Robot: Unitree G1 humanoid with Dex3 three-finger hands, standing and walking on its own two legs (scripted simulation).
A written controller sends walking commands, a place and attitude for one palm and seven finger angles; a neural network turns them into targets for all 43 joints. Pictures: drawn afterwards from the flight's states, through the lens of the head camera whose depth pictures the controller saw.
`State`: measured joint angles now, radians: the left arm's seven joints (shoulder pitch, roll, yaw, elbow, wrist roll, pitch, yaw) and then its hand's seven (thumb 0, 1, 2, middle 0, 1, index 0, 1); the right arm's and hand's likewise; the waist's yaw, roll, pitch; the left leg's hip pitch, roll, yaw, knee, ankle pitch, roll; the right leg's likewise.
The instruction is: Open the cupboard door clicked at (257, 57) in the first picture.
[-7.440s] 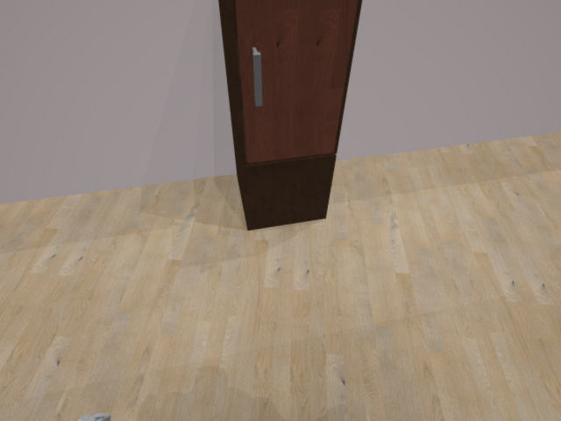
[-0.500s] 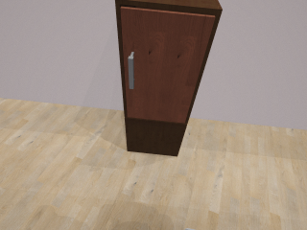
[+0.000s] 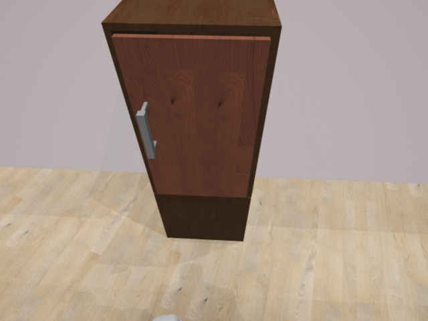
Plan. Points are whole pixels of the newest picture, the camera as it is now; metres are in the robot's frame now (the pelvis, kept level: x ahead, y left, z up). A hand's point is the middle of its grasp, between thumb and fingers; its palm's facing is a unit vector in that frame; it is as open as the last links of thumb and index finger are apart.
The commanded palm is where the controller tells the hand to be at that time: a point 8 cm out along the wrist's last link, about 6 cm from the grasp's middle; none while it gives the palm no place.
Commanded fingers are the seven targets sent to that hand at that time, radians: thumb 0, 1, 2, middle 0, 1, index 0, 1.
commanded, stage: come to a stop and stand still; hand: left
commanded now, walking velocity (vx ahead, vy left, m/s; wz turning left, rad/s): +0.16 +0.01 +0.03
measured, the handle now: (148, 131) +0.59 +0.21 +0.00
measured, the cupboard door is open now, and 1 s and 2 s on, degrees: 0 0 0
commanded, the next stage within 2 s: look again from close up in 1.06 s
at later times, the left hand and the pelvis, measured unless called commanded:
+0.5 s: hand out of the picture +0.06 +0.19 -0.18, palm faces +0.02 -0.97 -0.26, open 7.4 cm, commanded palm none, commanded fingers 0.00 0.90 0.90 -0.20 -0.30 -0.20 -0.30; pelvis +0.04 +0.00 -0.01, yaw -2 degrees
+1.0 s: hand out of the picture +0.04 +0.13 -0.17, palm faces +0.04 -0.98 -0.21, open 7.2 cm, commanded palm none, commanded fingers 0.00 0.90 0.90 -0.20 -0.30 -0.20 -0.30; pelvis +0.01 -0.05 +0.00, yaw +0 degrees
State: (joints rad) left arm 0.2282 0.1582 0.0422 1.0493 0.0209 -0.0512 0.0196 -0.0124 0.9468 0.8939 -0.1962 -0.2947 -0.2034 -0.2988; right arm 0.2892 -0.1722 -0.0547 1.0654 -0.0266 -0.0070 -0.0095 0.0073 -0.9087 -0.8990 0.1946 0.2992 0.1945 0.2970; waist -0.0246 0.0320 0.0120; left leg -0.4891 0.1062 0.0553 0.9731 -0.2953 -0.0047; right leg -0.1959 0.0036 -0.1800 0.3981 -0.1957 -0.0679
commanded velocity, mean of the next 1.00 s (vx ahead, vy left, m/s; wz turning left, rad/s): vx -0.08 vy -0.03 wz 0.00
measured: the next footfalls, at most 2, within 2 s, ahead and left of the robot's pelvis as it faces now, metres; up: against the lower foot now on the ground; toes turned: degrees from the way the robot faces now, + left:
left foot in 0.16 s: +0.15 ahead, +0.14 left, +0.00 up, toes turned +6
right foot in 0.54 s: +0.07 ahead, -0.14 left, +0.00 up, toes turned -4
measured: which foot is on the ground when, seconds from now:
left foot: up 0.00-0.14, down 0.16-0.54, up 0.56-0.76, down 0.78-1.00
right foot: down 0.00-0.24, up 0.26-0.52, down 0.54-1.00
